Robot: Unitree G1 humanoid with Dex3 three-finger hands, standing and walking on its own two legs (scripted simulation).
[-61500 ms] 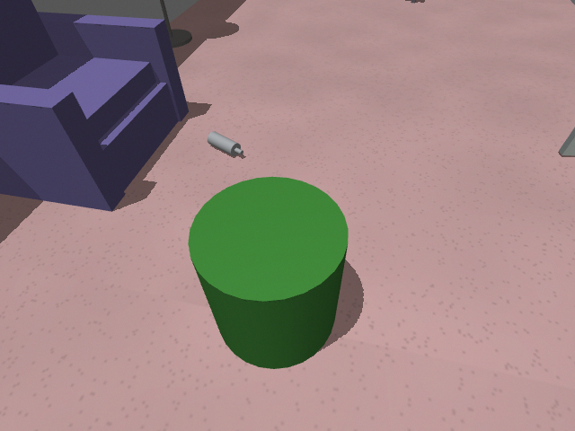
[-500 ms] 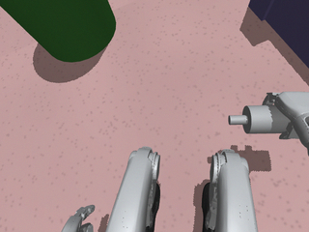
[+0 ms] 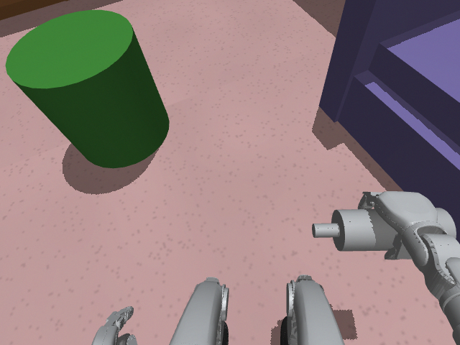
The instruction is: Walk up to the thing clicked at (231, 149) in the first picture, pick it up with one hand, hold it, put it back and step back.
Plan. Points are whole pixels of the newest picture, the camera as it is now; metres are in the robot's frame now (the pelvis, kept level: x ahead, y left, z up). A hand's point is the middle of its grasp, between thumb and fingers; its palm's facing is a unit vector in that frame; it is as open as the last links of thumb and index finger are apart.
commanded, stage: lift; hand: right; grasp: from above
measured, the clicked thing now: (376, 229) +0.35 -0.23 -0.09
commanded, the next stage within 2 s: hold in 0.66 s
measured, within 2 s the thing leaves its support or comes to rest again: neither
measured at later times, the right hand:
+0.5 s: hand (406, 193) +0.36 -0.23 +0.05, palm faces -0.44 +0.04 -0.90, open 10.6 cm
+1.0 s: hand (412, 170) +0.37 -0.22 +0.10, palm faces -0.45 +0.03 -0.89, open 10.6 cm
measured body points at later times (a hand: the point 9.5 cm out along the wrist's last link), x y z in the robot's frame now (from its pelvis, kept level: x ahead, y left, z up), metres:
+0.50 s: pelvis +0.04 +0.00 +0.11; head +0.10 +0.00 +0.56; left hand +0.13 +0.26 -0.01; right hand +0.38 -0.23 +0.10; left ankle +0.07 +0.14 -0.56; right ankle +0.09 -0.11 -0.56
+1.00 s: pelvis +0.07 +0.00 +0.15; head +0.09 +0.01 +0.60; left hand +0.18 +0.27 +0.03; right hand +0.39 -0.22 +0.15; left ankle +0.07 +0.14 -0.56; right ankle +0.09 -0.11 -0.56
